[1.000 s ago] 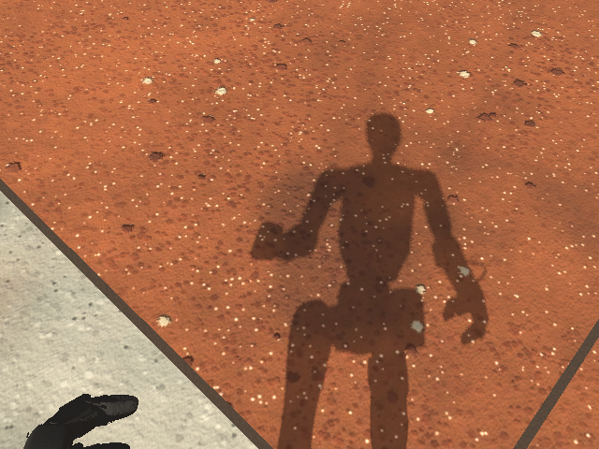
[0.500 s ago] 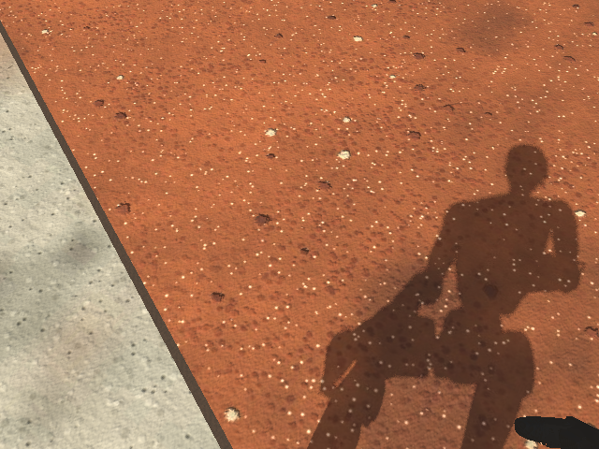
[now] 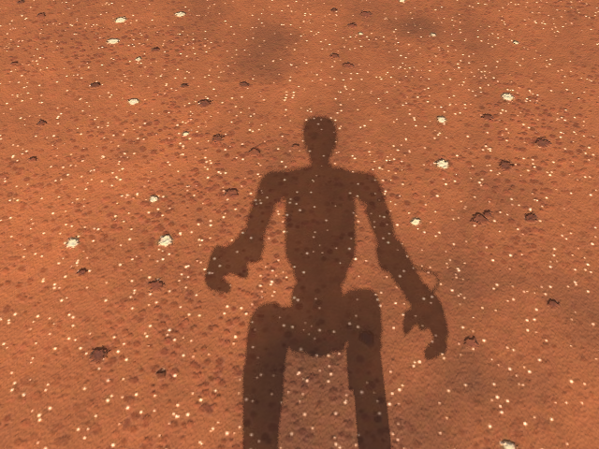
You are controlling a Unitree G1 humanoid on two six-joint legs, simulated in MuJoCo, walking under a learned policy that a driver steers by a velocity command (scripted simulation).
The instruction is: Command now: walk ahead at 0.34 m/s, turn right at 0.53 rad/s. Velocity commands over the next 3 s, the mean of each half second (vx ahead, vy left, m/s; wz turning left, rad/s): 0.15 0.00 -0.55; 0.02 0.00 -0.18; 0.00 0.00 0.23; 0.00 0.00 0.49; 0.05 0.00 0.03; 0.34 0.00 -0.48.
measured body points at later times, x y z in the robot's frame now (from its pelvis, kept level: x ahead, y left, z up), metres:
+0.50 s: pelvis +0.15 -0.02 -0.01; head +0.19 -0.04 +0.44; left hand +0.38 +0.22 -0.09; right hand +0.23 -0.33 -0.11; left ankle +0.25 +0.12 -0.71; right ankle +0.18 -0.12 -0.74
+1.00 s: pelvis +0.17 -0.01 +0.00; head +0.18 -0.02 +0.45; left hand +0.39 +0.18 -0.11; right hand +0.20 -0.30 -0.12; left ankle +0.24 +0.11 -0.74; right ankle +0.11 -0.13 -0.74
